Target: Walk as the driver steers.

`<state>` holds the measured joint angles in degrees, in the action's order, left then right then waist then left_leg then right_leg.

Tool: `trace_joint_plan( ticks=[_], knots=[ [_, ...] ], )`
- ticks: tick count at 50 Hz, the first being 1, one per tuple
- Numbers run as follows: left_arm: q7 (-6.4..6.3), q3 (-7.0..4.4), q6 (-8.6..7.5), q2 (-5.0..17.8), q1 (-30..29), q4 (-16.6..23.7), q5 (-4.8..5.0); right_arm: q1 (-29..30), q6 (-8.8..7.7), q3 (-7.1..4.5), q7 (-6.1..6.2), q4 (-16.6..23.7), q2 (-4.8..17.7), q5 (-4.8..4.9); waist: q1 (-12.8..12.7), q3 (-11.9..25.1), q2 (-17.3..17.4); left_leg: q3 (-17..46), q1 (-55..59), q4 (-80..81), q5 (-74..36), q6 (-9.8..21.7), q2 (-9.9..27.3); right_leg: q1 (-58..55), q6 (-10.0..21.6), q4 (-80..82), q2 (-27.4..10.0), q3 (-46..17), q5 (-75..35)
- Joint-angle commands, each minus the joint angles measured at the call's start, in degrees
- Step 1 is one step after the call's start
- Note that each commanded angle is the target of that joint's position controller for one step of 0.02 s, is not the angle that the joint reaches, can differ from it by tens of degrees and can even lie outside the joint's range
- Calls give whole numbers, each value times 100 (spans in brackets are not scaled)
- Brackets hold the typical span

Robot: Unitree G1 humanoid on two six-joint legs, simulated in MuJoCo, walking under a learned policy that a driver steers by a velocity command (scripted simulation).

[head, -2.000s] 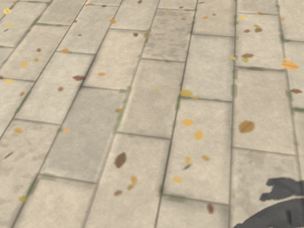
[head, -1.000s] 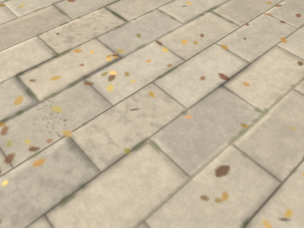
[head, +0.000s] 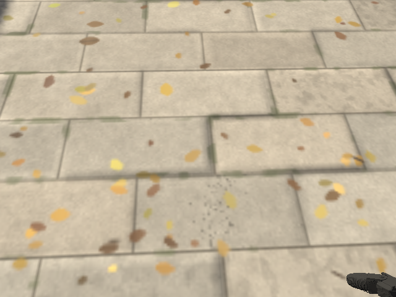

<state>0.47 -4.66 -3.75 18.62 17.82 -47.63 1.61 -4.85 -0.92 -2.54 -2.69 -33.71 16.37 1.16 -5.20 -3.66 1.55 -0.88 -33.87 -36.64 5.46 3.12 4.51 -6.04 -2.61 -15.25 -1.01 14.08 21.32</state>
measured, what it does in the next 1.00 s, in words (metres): walks ahead: left foot, then right foot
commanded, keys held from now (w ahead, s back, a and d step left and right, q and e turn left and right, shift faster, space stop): no key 1.00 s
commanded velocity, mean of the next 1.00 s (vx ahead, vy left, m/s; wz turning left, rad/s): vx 0.11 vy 0.00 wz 0.13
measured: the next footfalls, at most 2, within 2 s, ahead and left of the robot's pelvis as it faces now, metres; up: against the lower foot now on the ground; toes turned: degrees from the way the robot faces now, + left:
left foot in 0.04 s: +0.20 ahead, +0.11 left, +0.00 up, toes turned +4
right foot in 0.46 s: +0.29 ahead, -0.11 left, +0.00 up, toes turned +5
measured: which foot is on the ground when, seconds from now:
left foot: up 0.00-0.02, down 0.04-1.00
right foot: down 0.00-0.04, up 0.06-0.44, down 0.46-1.00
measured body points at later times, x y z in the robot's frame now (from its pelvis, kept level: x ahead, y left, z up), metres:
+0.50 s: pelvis +0.18 +0.01 +0.01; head +0.20 +0.01 +0.46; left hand +0.30 +0.29 -0.10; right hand +0.34 -0.24 -0.10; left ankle +0.16 +0.11 -0.73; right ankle +0.25 -0.12 -0.73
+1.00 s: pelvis +0.22 -0.01 +0.01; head +0.23 -0.01 +0.46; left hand +0.32 +0.26 -0.11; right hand +0.31 -0.27 -0.13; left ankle +0.16 +0.11 -0.73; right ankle +0.25 -0.12 -0.73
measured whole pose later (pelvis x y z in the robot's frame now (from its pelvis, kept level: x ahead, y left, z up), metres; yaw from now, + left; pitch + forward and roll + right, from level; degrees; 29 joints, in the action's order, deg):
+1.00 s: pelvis +0.22 -0.01 +0.01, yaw +5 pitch -2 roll +0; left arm -0.5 -1.1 -0.1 14.5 5.2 -54.4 -0.2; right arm -11.3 1.4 -2.3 2.2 -56.3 14.8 -0.4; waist 0.2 -2.5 -0.2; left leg 1.2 -6.0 -26.3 18.7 -0.2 -0.4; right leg 13.7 1.0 -28.8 0.2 0.7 13.5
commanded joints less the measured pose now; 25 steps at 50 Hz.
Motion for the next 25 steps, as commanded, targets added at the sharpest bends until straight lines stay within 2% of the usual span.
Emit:
trace_joint_plan(
  ticks=[1,2,3,4,5,6,7,8,9,10,12,14,17,19,21,22,23,24,25],
  knots=[
    [-63,-242,76,1143,-313,361,109,-997,-48,-431,16,218,933,-76,1027,658,-443,-484,1913,551,35,407,-730,512,754,-1870,-1249,-179,-5704],
    [-86,-129,55,902,-211,426,-3,-1846,-10,-597,122,13,1311,-79,1405,1166,-53,76,3533,636,-997,615,-489,1629,459,-3404,-993,-153,-4576],
    [-16,162,-28,85,473,739,-302,-1626,-34,-655,207,125,2024,-141,637,1883,1671,3112,5540,654,-2195,1751,1421,4146,-5,-5744,32,-357,1120],
    [22,117,-123,600,237,559,-167,-1728,-102,-506,162,381,1534,-144,1086,3089,827,4200,5613,1180,-2425,2121,1871,4153,-15,-6556,164,-1714,1658],
    [40,31,-119,879,-331,663,58,-1488,-150,-377,113,275,1190,-174,1135,2396,414,3083,5118,1195,-3168,1833,1649,4439,41,-6553,-129,-1808,1204],
    [2,89,-125,720,-494,710,28,-1291,-182,-339,108,154,1024,-85,943,1710,162,2346,4418,1170,-3265,1550,1327,4541,89,-6065,-373,-1712,836],
    [-51,93,-103,676,-590,662,-69,-1001,-186,-290,126,133,853,-45,795,1301,19,1961,3756,1300,-3156,1349,1114,4421,69,-5649,-526,-1682,584],
    [-69,68,-33,720,-528,632,-79,-776,-190,-247,147,156,796,-96,596,1129,121,1699,3114,1507,-3237,1275,982,3966,58,-5450,-604,-1709,399],
    [-81,68,50,688,-391,565,-76,-627,-198,-241,159,153,816,-162,458,1093,161,1522,2668,1683,-3323,1262,921,3577,17,-5327,-567,-1675,226],
    [-98,91,119,570,-245,496,-98,-528,-227,-242,174,107,815,-189,352,1107,151,1335,2418,1790,-3504,1299,887,3353,-52,-5104,-535,-1628,106],
    [-145,139,210,393,-210,454,-159,-400,-273,-233,205,-17,803,-190,262,1054,178,959,2141,1907,-3651,1277,751,3141,-157,-4407,-476,-1583,-221],
    [-159,189,247,260,-408,474,-196,-317,-245,-219,253,-149,770,-182,301,1037,281,663,2099,1899,-3451,1153,574,2959,-197,-3616,-445,-1570,-685],
    [-139,199,274,277,-777,511,-168,-408,-177,-193,282,-372,756,-216,487,1009,351,612,2172,1911,-2837,1060,544,2713,-195,-2790,-377,-1576,-1316],
    [-125,176,291,333,-939,540,-166,-445,-141,-158,259,-527,709,-223,550,908,376,759,2188,1853,-2279,1034,622,2584,-138,-2422,-336,-1607,-1283],
    [-106,149,287,355,-967,544,-202,-382,-112,-113,234,-652,637,-184,491,803,393,897,2134,1639,-1671,937,628,2321,7,-1914,-262,-1570,-1227],
    [-93,147,267,323,-862,504,-243,-306,-102,-73,231,-696,556,-135,364,783,344,884,2024,1459,-1177,774,500,1949,116,-1350,-203,-1501,-1651],
    [-95,137,244,412,-876,508,-304,-496,-119,-19,228,-787,402,-147,382,757,146,855,1921,1293,-594,483,252,1572,226,-874,-342,-1679,-2601],
    [-132,91,231,718,-937,585,-323,-843,-147,14,234,-855,309,-278,636,855,-360,663,1794,967,268,171,-158,1203,397,-923,-850,-2163,-3971],
    [-154,104,263,744,-1186,590,-307,-1422,-135,14,258,-1008,234,-289,1014,950,-1018,443,1720,1015,1268,-66,-460,1205,860,-1040,-1138,-2373,-3806]
  ],
)
Velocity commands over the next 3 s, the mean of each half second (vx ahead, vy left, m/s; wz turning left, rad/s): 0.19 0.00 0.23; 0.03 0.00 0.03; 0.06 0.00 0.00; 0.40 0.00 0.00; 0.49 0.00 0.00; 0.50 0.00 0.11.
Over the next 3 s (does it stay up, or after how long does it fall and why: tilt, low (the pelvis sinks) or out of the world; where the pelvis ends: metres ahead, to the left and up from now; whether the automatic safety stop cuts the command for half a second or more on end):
stays up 0.99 0.03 0.00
